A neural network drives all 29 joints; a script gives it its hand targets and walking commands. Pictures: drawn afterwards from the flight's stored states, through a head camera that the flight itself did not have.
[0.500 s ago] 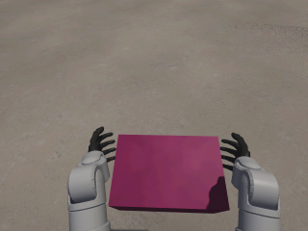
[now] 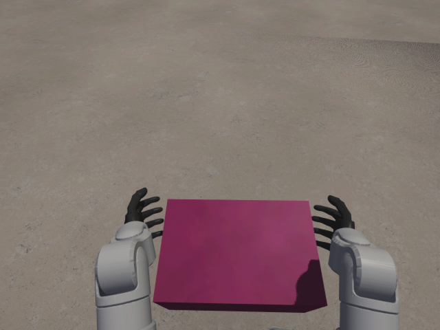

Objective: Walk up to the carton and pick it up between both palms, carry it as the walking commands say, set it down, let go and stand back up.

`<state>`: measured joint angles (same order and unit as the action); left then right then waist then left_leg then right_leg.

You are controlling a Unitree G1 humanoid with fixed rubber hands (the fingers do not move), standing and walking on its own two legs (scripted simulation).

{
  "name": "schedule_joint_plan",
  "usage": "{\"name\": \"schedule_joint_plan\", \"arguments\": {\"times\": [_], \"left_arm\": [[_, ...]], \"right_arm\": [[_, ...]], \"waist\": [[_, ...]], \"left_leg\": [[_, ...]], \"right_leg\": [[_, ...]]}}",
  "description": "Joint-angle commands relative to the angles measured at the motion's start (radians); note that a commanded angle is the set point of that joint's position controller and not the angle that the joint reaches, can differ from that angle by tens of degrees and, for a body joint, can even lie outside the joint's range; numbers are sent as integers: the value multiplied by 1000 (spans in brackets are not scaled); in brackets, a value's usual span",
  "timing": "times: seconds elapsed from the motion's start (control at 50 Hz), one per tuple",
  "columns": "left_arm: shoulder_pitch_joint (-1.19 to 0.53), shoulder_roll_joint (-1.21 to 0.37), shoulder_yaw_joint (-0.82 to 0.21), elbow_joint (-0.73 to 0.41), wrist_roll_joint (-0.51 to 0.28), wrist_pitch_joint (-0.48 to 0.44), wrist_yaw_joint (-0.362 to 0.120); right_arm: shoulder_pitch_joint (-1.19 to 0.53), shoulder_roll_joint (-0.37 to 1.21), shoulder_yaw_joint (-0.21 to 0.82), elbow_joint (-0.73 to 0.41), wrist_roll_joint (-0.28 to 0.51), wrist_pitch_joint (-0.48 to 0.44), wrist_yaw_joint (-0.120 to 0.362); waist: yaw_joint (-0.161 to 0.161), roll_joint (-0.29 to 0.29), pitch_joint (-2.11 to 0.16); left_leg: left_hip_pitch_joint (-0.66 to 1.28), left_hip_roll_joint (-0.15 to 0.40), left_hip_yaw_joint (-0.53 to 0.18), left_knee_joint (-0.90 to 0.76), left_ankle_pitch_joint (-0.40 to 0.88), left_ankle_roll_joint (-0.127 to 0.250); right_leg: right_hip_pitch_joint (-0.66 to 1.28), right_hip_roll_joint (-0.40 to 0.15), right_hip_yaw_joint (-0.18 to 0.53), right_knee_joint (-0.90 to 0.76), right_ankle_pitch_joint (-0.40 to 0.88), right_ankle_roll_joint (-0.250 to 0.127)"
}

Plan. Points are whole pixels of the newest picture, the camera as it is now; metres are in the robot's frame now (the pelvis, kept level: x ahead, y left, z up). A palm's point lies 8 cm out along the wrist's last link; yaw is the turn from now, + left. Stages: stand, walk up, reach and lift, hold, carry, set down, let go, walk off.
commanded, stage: carry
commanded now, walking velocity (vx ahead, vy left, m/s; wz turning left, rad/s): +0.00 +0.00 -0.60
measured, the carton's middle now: (236, 256) +0.27 +0.01 -0.02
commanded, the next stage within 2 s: none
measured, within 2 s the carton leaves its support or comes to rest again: neither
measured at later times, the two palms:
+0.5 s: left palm (241, 224) +0.29 +0.01 +0.07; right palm out of the picture +0.17 -0.31 +0.06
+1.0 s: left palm (322, 252) +0.24 -0.12 +0.09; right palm out of the picture +0.03 -0.39 +0.07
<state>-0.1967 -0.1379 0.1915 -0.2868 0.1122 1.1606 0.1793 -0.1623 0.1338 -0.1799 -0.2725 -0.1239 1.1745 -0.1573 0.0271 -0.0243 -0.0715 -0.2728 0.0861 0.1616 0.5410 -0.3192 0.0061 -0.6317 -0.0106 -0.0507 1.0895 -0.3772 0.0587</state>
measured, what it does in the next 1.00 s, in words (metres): walks backwards, turning right: right foot, then left foot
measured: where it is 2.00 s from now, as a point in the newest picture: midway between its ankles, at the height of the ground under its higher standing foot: outside the picture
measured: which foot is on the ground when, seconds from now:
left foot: down 0.00-0.24, up 0.26-0.58, down 0.60-0.98, up 1.00-1.00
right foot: up 0.00-0.20, down 0.22-0.60, up 0.62-0.96, down 0.98-1.00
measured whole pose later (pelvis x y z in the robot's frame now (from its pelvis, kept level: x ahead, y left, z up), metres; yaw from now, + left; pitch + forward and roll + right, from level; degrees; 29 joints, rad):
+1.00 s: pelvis -0.09 -0.08 -0.02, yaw -37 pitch +3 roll -2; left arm -0.28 -0.15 0.20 -0.27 0.15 1.16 0.19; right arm -0.22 0.13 -0.21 -0.27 -0.16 1.18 -0.13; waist 0.02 0.03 -0.08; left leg -0.38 0.27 0.25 0.74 -0.37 -0.10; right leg -0.37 -0.02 -0.12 0.62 -0.28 0.01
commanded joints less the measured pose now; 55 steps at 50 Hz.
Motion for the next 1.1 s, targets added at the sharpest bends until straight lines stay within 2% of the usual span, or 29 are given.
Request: {"name": "schedule_joint_plan", "arguments": {"times": [0.0,0.1,0.16,0.18,0.2,0.22,0.24,0.26,0.3,0.36,0.5,0.56,0.58,0.6,0.62,0.64,0.66,0.7,0.74,0.84,0.9,0.92,0.94,0.96,0.98,1.0,1.02,1.04,1.08], "left_arm": [[-520,-943,-793,0,-453,32,-407],[-456,-929,-800,28,-445,55,-397],[-443,-936,-797,43,-444,61,-405],[-429,-944,-796,47,-444,60,-407],[-424,-949,-793,43,-443,59,-410],[-408,-945,-786,51,-440,58,-412],[-355,-940,-748,95,-421,49,-414],[-424,-943,-766,36,-451,41,-410],[-407,-958,-733,44,-425,28,-411],[-420,-945,-726,12,-417,13,-407],[-378,-901,-756,-6,-401,28,-394],[-404,-901,-769,6,-404,44,-394],[-416,-901,-774,12,-405,49,-395],[-423,-910,-788,12,-408,54,-399],[-475,-904,-801,0,-411,52,-400],[-506,-908,-793,11,-420,48,-405],[-534,-925,-804,2,-438,44,-410],[-546,-934,-803,20,-443,45,-412],[-541,-928,-808,30,-445,49,-404],[-481,-936,-804,62,-433,65,-387],[-472,-945,-790,78,-428,70,-392],[-461,-952,-785,84,-427,70,-395],[-451,-958,-781,83,-426,68,-399],[-447,-959,-777,74,-423,67,-403],[-407,-950,-761,99,-410,64,-407],[-406,-946,-744,77,-407,52,-408],[-464,-954,-757,37,-425,50,-404],[-454,-961,-733,42,-412,46,-404],[-454,-961,-711,23,-400,36,-402]], "right_arm": [[-562,887,709,-81,437,5,393],[-494,865,700,-47,407,16,386],[-470,876,710,-36,391,15,383],[-472,878,715,-38,391,14,383],[-483,886,726,-42,400,13,383],[-511,885,738,-39,408,10,382],[-541,910,758,-85,420,13,384],[-601,926,771,-103,446,4,381],[-629,938,800,-104,482,-4,388],[-632,929,805,-115,495,-14,389],[-554,896,763,-73,464,2,386],[-523,891,747,-37,445,12,391],[-522,883,746,-28,440,15,393],[-498,875,741,-8,433,13,395],[-501,891,746,-5,425,10,396],[-531,902,749,-23,422,13,395],[-571,896,753,-55,429,8,396],[-592,880,732,-71,426,6,398],[-585,867,717,-51,426,14,399],[-553,845,705,-26,422,28,395],[-536,853,705,-11,412,28,392],[-538,858,709,-14,411,29,391],[-536,864,714,-14,411,29,391],[-548,873,725,-15,419,26,391],[-555,881,733,-22,417,26,391],[-612,909,765,-79,439,25,393],[-661,919,775,-89,463,18,392],[-676,923,785,-94,484,15,395],[-681,933,796,-112,507,12,394]], "waist": [[-13,195,-150],[-30,266,-219],[-41,296,-237],[-29,248,-245],[-19,151,-280],[-3,-27,-299],[2,-380,-297],[-7,-260,-323],[-7,-144,-345],[-5,-150,-344],[-1,-147,-328],[-32,-105,-320],[-39,-4,-323],[-40,305,-270],[-32,279,-210],[-36,144,-169],[-36,87,-149],[-28,151,-116],[-29,188,-127],[-38,246,-213],[-46,299,-233],[-39,282,-241],[-30,212,-251],[-19,98,-260],[-10,-185,-276],[-10,-345,-266],[-16,-227,-287],[-13,-172,-304],[-15,-160,-309]], "left_leg": [[111,237,-103,-159,369,48],[219,279,-53,-43,631,47],[240,299,-34,50,603,4],[211,293,-6,118,577,-34],[123,263,29,225,444,-84],[-75,210,30,361,123,-135],[-365,38,29,518,-391,-180],[-376,57,-92,588,-439,-162],[-360,42,-116,591,-333,-143],[-336,9,-93,554,-201,-133],[-178,-71,-88,276,-168,-89],[113,-80,-24,-65,26,-66],[281,38,-144,-156,36,-48],[339,373,-480,-229,191,61],[206,476,-494,-222,349,149],[123,430,-430,-215,389,154],[69,382,-348,-232,325,135],[54,287,-210,-229,229,83],[93,251,-135,-194,250,57],[193,281,-59,-78,524,58],[204,309,-40,-3,537,26],[189,311,-23,43,514,-5],[140,297,8,126,452,-49],[24,268,32,216,293,-103],[-224,146,54,371,-118,-178],[-353,58,-14,487,-430,-186],[-352,72,-90,562,-414,-177],[-348,62,-103,586,-366,-163],[-344,45,-108,599,-235,-153]], "right_leg": [[-24,-30,-18,36,27,21],[45,-10,-90,-228,-48,-8],[130,23,-124,-440,3,-34],[209,17,-110,-591,129,-39],[350,-38,-33,-683,226,-47],[506,-195,164,-675,577,-86],[643,-406,495,-602,1242,-244],[686,-345,406,-534,1346,-270],[638,-276,289,-535,1080,-227],[567,-216,254,-573,757,-217],[465,-215,371,-607,638,-232],[290,-145,302,-540,464,-163],[138,-87,255,-430,247,-112],[-112,45,101,-226,-116,-37],[-93,-13,43,8,-245,-22],[-34,-46,63,97,-178,-23],[-12,-56,57,143,-106,-15],[-9,-56,29,119,-12,-4],[-8,-37,-17,50,13,0],[60,-20,-88,-190,-58,-12],[137,3,-114,-370,-23,-28],[196,6,-117,-491,62,-35],[293,-10,-80,-627,164,-36],[428,-91,13,-717,248,-43],[566,-327,330,-686,788,-131],[609,-399,462,-616,1158,-246],[635,-347,371,-578,1171,-249],[623,-311,306,-572,1072,-236],[591,-240,232,-576,871,-221]]}}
